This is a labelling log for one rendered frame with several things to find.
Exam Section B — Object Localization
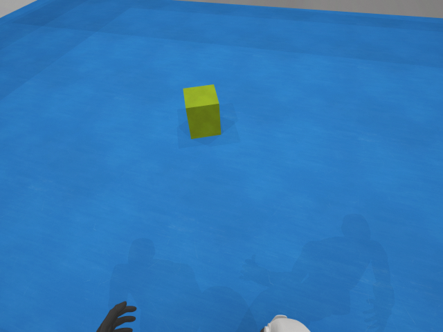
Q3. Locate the robot left hand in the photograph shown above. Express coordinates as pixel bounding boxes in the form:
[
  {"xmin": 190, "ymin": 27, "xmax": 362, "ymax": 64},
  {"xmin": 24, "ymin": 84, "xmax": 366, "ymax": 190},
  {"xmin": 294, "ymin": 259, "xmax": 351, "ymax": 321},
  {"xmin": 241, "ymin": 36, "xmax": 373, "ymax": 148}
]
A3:
[{"xmin": 96, "ymin": 301, "xmax": 136, "ymax": 332}]

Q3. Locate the robot right thigh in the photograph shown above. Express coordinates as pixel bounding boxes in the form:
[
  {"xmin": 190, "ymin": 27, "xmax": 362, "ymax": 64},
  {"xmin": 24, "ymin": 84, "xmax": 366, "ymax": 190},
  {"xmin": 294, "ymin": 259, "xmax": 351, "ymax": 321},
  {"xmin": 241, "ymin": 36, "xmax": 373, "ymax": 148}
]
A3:
[{"xmin": 264, "ymin": 318, "xmax": 311, "ymax": 332}]

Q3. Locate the carton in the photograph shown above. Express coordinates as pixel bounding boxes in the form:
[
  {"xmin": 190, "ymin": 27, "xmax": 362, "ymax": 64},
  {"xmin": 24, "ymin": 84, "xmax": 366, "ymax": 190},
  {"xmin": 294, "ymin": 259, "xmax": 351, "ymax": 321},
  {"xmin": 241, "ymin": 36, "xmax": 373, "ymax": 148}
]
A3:
[{"xmin": 183, "ymin": 84, "xmax": 221, "ymax": 139}]

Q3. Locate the right robot shin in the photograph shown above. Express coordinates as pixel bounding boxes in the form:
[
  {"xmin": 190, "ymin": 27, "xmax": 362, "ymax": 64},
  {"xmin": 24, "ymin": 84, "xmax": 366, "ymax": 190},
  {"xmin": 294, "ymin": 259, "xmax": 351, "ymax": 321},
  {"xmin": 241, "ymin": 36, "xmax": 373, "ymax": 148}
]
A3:
[{"xmin": 270, "ymin": 315, "xmax": 287, "ymax": 323}]

